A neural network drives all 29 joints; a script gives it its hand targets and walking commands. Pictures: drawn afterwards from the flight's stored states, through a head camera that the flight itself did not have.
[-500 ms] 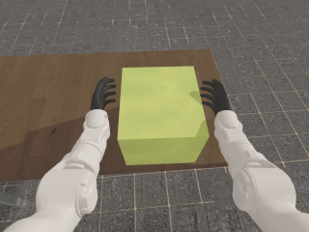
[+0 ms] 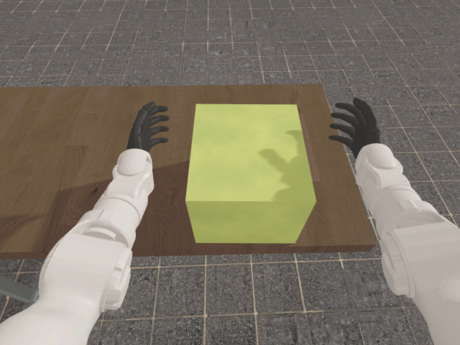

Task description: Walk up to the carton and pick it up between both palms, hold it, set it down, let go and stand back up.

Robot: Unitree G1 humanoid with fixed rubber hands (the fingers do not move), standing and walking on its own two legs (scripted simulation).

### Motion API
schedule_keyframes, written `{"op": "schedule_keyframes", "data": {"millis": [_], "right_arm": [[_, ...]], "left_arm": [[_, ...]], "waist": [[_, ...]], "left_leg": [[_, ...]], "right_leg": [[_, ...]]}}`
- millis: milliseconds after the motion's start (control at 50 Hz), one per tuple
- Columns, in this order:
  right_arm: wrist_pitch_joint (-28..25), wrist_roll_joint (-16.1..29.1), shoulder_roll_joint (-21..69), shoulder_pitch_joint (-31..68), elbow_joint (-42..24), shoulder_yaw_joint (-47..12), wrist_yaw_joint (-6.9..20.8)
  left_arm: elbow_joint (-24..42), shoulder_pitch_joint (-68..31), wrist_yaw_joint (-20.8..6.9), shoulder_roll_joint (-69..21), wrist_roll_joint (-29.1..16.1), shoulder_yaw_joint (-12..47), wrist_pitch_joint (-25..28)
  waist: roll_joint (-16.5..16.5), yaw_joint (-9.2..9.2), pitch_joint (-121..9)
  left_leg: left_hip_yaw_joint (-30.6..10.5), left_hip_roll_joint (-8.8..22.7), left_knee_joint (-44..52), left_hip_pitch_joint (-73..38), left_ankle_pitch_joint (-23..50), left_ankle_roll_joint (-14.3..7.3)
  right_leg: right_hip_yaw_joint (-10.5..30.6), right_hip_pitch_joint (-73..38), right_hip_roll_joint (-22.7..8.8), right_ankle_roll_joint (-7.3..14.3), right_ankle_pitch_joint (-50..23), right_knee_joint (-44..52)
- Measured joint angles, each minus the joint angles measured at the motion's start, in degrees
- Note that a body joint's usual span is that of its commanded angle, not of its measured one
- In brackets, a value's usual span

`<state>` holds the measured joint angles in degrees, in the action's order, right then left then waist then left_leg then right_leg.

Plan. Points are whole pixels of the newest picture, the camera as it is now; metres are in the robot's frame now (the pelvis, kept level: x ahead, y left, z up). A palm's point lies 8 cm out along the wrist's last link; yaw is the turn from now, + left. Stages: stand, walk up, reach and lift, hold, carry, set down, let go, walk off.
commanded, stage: set down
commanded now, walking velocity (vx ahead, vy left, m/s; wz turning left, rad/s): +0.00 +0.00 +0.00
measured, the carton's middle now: (245, 174) +0.48 -0.02 -0.04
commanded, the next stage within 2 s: none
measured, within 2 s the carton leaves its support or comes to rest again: neither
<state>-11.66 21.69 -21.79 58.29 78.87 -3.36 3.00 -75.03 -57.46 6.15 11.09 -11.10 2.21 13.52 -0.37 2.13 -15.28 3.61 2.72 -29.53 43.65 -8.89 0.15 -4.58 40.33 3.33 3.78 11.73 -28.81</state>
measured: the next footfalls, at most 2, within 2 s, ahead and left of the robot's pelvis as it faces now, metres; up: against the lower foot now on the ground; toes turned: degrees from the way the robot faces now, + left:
none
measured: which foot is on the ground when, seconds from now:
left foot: down 0.00-1.00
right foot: down 0.00-1.00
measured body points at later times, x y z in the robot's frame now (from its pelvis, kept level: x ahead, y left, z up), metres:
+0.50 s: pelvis +0.01 +0.00 +0.01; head +0.05 +0.00 +0.46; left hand +0.45 +0.19 +0.10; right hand +0.46 -0.22 +0.11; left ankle +0.03 +0.12 -0.72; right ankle +0.00 -0.07 -0.72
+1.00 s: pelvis +0.01 +0.00 +0.02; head +0.02 +0.00 +0.47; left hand +0.37 +0.19 +0.05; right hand +0.37 -0.22 +0.04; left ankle +0.03 +0.12 -0.72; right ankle +0.00 -0.07 -0.72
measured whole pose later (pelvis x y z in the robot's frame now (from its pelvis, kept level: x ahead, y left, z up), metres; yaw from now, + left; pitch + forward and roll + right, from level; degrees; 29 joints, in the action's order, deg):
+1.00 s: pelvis +0.01 +0.00 +0.02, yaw +1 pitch +9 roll +0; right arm -13.9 18.4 -15.3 25.8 56.0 -1.9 1.5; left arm -44.8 -22.8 5.3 7.0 -3.9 -4.2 10.2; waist 0.2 -0.1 -8.2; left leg 3.2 2.2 -23.8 23.6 -8.9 0.5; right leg -4.6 19.6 3.4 4.0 11.5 -22.1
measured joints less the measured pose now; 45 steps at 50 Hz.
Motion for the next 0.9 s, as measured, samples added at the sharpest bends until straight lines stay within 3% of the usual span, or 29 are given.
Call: {"op": "schedule_keyframes", "data": {"millis": [300, 440, 560, 740, 900], "right_arm": [[3.42, 4.32, -2.71, -0.87, -2.85, -4.78, -0.42], [2.82, 4.80, -1.59, -4.92, -4.97, -4.81, 0.08], [1.95, 4.15, -0.91, -8.36, -7.02, -4.14, 0.16], [1.50, 1.71, 0.72, -17.65, -15.48, -2.63, -1.61], [-0.04, -1.55, 4.78, -28.52, -20.96, 0.04, -1.46]], "left_arm": [[2.77, 0.67, -0.93, 1.95, 0.98, -2.60, -4.67], [6.17, 5.14, -0.78, 2.41, -0.08, -0.62, -4.73], [13.04, 9.70, -0.89, 0.16, 2.01, -2.26, -6.19], [22.52, 19.05, -2.09, -1.13, 5.81, -6.84, -8.06], [27.26, 30.07, -1.20, -2.41, 6.49, -6.35, -5.69]], "waist": [[0.26, 0.26, 1.11], [0.59, -0.08, 0.87], [0.22, 0.12, 2.38], [0.11, -0.72, 5.46], [0.76, -1.82, 6.26]], "left_leg": [[0.46, -0.24, 3.25, -5.54, 0.99, -0.07], [0.18, -0.10, 3.65, -7.12, 0.81, 0.14], [-0.06, -0.04, 3.96, -9.37, 0.66, 0.18], [0.13, -0.33, 5.84, -15.13, 0.93, 0.01], [-0.13, -0.46, 6.08, -18.56, 0.38, 0.24]], "right_leg": [[0.54, -4.98, -0.05, -0.29, -0.64, 2.34], [0.33, -7.10, 0.18, 0.10, -0.86, 3.73], [0.18, -9.83, 0.32, -0.02, -1.14, 4.94], [0.44, -15.47, 0.17, -0.19, -1.32, 6.61], [0.24, -19.01, 0.12, 0.18, -0.65, 6.89]]}}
